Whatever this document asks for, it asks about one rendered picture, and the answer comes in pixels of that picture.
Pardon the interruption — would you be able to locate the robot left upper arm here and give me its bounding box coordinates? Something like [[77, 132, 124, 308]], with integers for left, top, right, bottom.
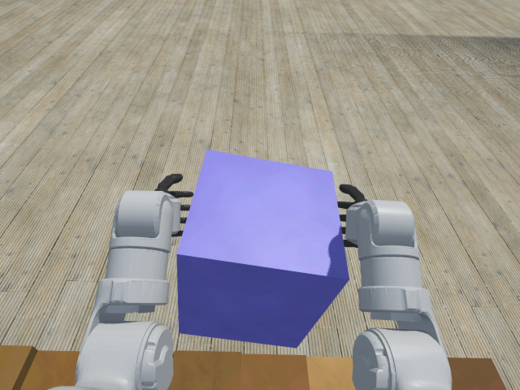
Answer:
[[48, 321, 173, 390]]

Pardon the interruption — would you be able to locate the robot left forearm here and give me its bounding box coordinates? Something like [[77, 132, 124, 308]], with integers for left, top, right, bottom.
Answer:
[[76, 190, 180, 380]]

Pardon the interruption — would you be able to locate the right robot hand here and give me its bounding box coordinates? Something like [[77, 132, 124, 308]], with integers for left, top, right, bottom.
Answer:
[[337, 184, 367, 248]]

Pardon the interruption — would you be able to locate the robot right forearm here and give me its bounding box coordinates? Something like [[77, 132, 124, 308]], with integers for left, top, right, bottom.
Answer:
[[345, 200, 452, 388]]

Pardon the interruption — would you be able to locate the left robot hand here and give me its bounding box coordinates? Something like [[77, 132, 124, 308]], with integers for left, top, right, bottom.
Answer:
[[154, 174, 193, 237]]

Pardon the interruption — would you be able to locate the robot right upper arm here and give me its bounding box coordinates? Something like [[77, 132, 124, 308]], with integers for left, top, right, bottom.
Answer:
[[352, 327, 452, 390]]

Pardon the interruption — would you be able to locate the carton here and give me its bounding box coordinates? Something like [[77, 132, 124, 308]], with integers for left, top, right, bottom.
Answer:
[[176, 149, 349, 348]]

